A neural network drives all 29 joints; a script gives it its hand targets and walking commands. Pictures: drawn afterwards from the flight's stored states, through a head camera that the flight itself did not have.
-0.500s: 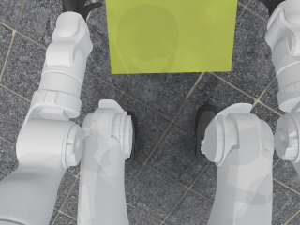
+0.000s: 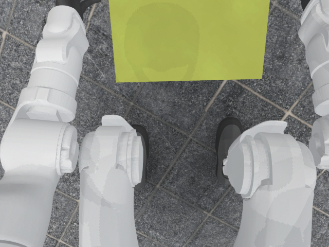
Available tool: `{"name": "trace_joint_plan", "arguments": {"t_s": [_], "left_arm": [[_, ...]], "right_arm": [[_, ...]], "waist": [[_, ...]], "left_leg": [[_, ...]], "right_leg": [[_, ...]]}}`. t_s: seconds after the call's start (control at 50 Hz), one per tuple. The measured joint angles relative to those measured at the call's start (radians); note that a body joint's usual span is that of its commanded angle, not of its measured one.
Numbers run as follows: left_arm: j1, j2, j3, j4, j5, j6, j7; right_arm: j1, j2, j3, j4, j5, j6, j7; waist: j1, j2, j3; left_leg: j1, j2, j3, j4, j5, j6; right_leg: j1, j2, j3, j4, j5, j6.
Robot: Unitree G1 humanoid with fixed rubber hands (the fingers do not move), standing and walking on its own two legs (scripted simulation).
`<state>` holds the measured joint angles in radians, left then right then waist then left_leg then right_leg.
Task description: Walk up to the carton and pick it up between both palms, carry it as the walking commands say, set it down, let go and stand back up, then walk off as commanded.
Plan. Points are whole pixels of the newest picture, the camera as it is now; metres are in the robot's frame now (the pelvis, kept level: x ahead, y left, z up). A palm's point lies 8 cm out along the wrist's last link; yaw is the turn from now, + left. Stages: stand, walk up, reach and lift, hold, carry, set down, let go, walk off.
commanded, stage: reach and lift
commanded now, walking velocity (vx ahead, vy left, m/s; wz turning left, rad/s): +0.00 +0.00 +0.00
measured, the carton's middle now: (184, 3) +0.54 -0.01 -0.24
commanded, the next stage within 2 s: none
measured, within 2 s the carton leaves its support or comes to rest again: leaves its support in 1.34 s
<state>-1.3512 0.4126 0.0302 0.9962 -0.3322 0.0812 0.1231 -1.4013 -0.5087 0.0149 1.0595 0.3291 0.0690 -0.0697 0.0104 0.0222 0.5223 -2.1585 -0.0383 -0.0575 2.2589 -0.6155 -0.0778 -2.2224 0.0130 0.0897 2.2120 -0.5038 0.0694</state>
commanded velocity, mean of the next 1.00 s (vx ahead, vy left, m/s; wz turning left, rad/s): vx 0.00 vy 0.00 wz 0.00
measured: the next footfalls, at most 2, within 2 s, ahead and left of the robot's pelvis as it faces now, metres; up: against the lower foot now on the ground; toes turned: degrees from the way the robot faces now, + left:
none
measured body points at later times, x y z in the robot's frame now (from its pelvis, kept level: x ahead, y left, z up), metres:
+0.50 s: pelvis -0.01 +0.00 +0.01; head +0.37 -0.02 +0.24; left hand +0.55 +0.16 -0.17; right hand +0.55 -0.19 -0.18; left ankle +0.11 +0.14 -0.32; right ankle +0.14 -0.14 -0.32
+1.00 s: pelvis -0.01 +0.00 +0.00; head +0.36 -0.01 +0.24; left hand +0.55 +0.15 -0.18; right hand +0.56 -0.17 -0.18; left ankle +0.11 +0.14 -0.32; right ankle +0.14 -0.14 -0.32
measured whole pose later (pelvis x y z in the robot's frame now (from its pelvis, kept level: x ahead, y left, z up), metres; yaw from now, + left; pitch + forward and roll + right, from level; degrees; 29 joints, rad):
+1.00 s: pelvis -0.01 +0.00 +0.00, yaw +1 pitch +29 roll +1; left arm -1.52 0.30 0.04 1.17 -0.30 0.03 0.16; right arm -1.59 -0.39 0.04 1.28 0.31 0.04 -0.12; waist 0.01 0.03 0.52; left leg -2.19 -0.07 -0.07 2.25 -0.56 -0.09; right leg -2.24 0.00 0.08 2.20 -0.47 0.06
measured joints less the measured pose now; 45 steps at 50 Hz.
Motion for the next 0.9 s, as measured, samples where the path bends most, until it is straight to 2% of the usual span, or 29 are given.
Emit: {"name": "trace_joint_plan", "arguments": {"t_s": [0.12,0.3,0.44,0.56,0.68,0.9], "left_arm": [[0.006,-0.008,-0.034,-0.029,-0.015,-0.010,0.004],[-0.029,-0.013,-0.067,0.012,-0.030,-0.014,0.009],[-0.101,-0.058,-0.054,0.076,-0.006,-0.023,0.014],[-0.143,-0.095,0.002,0.127,0.038,-0.041,0.028],[-0.147,-0.093,-0.005,0.141,0.035,-0.058,0.036],[-0.162,-0.102,-0.009,0.173,0.007,-0.073,0.040]], "right_arm": [[-0.014,0.003,-0.005,0.024,-0.012,-0.009,0.003],[-0.018,0.022,0.038,0.025,0.004,-0.019,0.000],[-0.075,0.045,0.048,0.075,-0.007,-0.023,-0.003],[-0.119,0.074,0.069,0.110,-0.004,-0.029,-0.020],[-0.157,0.114,0.055,0.147,-0.016,-0.041,-0.049],[-0.182,0.126,0.039,0.205,-0.018,-0.056,-0.068]], "waist": [[-0.005,0.011,0.000],[-0.011,0.008,0.000],[-0.006,0.015,-0.001],[0.003,0.009,-0.001],[0.000,0.003,-0.001],[-0.005,0.005,-0.001]], "left_leg": [[0.003,-0.006,0.011,-0.014,0.005,0.007],[0.006,-0.002,0.009,-0.021,0.012,0.008],[0.000,-0.003,0.007,-0.035,0.030,0.003],[0.001,-0.001,-0.001,-0.046,0.035,-0.005],[-0.001,-0.002,-0.005,-0.056,0.039,-0.011],[-0.017,-0.016,-0.007,-0.040,0.051,-0.011]], "right_leg": [[0.008,-0.007,0.011,-0.009,-0.005,0.007],[0.012,-0.002,0.008,-0.020,0.005,0.007],[0.004,-0.002,0.005,-0.032,0.023,0.002],[0.000,0.000,-0.004,-0.042,0.031,-0.006],[-0.001,-0.002,-0.008,-0.052,0.035,-0.013],[-0.009,-0.010,-0.006,-0.035,0.038,-0.010]]}}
